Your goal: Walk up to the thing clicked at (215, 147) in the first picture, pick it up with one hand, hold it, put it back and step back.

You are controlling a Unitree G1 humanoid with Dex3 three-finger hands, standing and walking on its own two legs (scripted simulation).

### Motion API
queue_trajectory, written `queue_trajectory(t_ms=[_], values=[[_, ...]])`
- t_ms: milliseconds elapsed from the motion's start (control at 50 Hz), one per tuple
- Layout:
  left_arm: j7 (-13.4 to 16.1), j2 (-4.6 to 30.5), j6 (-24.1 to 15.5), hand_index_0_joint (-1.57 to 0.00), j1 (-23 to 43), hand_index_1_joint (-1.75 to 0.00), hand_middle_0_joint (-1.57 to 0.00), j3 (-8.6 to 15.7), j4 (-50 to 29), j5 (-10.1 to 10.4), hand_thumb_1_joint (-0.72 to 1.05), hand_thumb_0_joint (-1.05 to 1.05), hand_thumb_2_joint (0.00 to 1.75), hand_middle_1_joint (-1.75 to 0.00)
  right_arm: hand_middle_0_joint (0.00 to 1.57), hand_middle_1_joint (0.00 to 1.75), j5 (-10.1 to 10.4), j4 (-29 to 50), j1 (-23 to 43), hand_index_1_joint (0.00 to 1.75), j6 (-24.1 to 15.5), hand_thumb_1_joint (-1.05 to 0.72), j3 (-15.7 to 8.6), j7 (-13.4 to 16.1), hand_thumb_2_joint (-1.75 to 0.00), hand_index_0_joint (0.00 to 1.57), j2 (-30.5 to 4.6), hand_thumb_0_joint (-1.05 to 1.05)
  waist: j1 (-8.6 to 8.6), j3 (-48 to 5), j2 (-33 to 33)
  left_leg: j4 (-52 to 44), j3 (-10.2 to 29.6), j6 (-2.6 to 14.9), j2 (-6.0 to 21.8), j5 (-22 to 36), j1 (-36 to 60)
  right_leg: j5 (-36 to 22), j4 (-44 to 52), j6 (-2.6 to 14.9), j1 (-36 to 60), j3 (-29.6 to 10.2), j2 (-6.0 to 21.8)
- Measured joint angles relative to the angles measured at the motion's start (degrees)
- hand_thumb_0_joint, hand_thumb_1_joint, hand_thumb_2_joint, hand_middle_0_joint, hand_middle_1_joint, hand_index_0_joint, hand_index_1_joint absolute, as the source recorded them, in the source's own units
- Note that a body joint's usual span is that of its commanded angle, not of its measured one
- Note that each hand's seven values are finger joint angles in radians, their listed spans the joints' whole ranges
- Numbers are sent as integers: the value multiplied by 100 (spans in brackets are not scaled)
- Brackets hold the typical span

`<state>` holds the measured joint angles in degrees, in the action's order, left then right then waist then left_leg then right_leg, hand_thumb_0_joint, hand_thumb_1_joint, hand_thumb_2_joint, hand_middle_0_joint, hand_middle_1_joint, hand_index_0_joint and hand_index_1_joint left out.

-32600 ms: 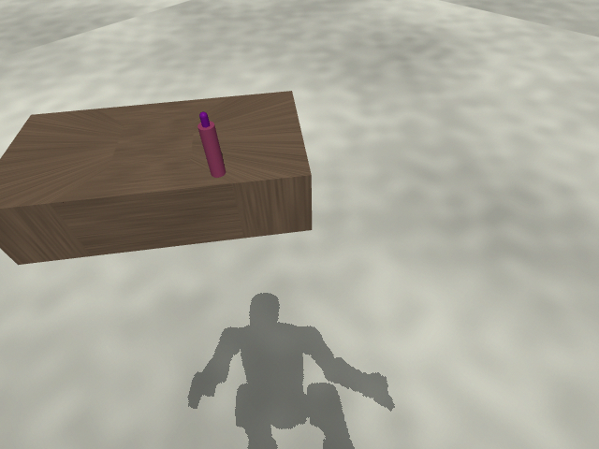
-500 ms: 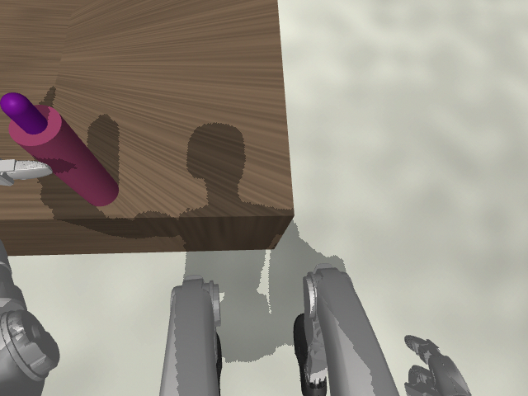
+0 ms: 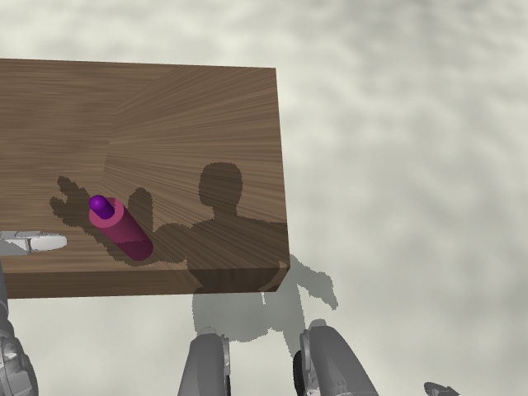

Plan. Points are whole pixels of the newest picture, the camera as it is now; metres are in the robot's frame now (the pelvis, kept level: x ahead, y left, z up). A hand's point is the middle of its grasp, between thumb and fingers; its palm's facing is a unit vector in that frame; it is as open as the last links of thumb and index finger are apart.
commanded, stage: home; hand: left
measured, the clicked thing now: (122, 228) +0.44 +0.27 -0.19
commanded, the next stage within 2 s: none
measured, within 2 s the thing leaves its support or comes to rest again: neither
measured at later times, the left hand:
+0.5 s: hand (116, 324) +0.24 +0.20 +0.00, palm faces +0.15 -0.94 -0.30, open 17.1 cm
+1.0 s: hand (137, 354) +0.20 +0.17 +0.01, palm faces +0.13 -0.95 -0.29, open 17.3 cm
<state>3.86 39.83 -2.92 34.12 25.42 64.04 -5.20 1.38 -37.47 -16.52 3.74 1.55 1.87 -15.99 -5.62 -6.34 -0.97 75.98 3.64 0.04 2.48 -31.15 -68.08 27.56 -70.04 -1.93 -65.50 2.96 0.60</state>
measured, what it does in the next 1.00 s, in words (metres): rises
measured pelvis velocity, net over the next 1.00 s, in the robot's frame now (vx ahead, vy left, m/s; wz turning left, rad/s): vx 0.04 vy -0.02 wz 0.04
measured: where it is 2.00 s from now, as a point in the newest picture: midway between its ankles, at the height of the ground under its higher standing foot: outside the picture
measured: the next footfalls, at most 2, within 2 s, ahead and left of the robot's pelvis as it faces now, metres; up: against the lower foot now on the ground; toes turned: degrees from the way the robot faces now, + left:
none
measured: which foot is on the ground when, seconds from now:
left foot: down 0.00-1.00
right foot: down 0.00-1.00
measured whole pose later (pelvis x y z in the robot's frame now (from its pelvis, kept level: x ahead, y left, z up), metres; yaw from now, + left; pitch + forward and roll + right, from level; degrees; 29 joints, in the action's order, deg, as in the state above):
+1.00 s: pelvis +0.04 -0.02 +0.08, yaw +2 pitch +6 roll -1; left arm 7.6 11.1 9.9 -23.0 -1.2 8.2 -0.5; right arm 0.0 -32.2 -14.6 -4.5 0.9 8.2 -12.3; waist -0.7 -4.1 -1.6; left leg 51.3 1.9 -1.2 1.9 -26.0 -31.0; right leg 24.4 -49.1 -0.9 -30.3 2.3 1.3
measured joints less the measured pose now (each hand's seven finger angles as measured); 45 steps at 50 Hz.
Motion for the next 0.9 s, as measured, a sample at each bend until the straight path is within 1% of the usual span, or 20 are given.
queue_trajectory(t_ms=[80,160,220,280,360,460,520,560,600,700,780,900], values=[[81,-630,207,-6,-703,-7,-6,-439,-489,114,-45,-1,11,-7,21,30,76,14,-69,30,-21,-90,-55,24,-90,21,1,0,86,19,-10,-566,-81,17,1,133,688,-148,565,-16,670,-54,4],[230,-1341,413,-6,-1623,-7,-6,-808,-1385,278,-44,-1,12,-7,21,30,157,81,-89,30,-34,-90,-65,150,-90,21,74,0,143,28,29,-1120,-155,29,2,251,1419,-274,1107,-32,1377,-102,6],[366,-1753,545,-7,-2320,-7,-6,-1080,-2108,391,-44,-1,12,-7,21,30,193,183,-75,30,-76,-90,-40,282,-90,21,162,0,176,39,69,-1503,-199,27,0,326,1956,-347,1467,-29,1895,-128,10],[473,-2022,657,-7,-2924,-7,-7,-1346,-2697,483,-44,-1,12,-7,21,30,183,294,-26,30,-143,-90,-17,402,-90,21,243,0,215,32,71,-1811,-223,19,-4,384,2407,-397,1755,-20,2331,-139,15],[547,-2264,810,-7,-3670,-6,-6,-1756,-3452,583,-46,-1,10,-7,21,30,160,433,89,30,-243,-90,-2,507,-90,21,314,0,300,17,11,-2097,-249,10,-18,425,2863,-415,1996,-14,2763,-152,31],[524,-2582,1013,-6,-4673,-6,-6,-2309,-4469,666,-48,-1,10,-6,21,30,148,547,283,30,-347,-90,1,551,-90,21,372,1,419,-1,-104,-2334,-273,-1,-41,446,3296,-397,2164,-16,3164,-165,56],[483,-2757,1124,-6,-5215,-6,-6,-2567,-4997,684,-48,-1,10,-6,21,30,147,609,384,30,-391,-90,14,567,-90,21,404,1,491,12,-128,-2423,-261,-15,-53,456,3485,-375,2209,-6,3340,-150,68],[455,-2843,1195,-6,-5480,-6,-6,-2669,-5252,686,-48,-1,9,-6,21,30,136,655,438,30,-422,-90,29,593,-90,21,425,1,535,36,-118,-2463,-240,-28,-61,469,3563,-363,2221,5,3415,-127,76],[432,-2895,1264,-6,-5661,-6,-6,-2720,-5450,690,-49,-1,9,-6,21,30,117,704,475,30,-471,-90,42,622,-90,21,441,1,569,77,-96,-2487,-210,-44,-68,485,3612,-354,2222,19,3467,-97,83],[416,-2899,1364,-6,-5810,-6,-6,-2695,-5709,660,-50,-1,8,-6,21,30,53,780,507,30,-617,-90,59,693,-90,21,450,1,612,187,-43,-2505,-150,-86,-79,524,3648,-342,2189,62,3504,-38,93],[438,-2863,1414,-6,-5757,-5,-6,-2640,-5744,623,-52,-1,7,-6,21,30,11,762,456,30,-719,-90,46,713,-90,21,434,1,590,212,-38,-2490,-127,-110,-77,535,3635,-334,2151,87,3488,-17,91],[444,-2880,1440,-6,-5756,-5,-5,-2646,-5796,594,-52,-1,7,-6,21,30,3,685,285,30,-802,-90,5,695,-90,21,396,1,523,182,-68,-2461,-146,-122,-58,521,3626,-321,2107,99,3460,-38,73]])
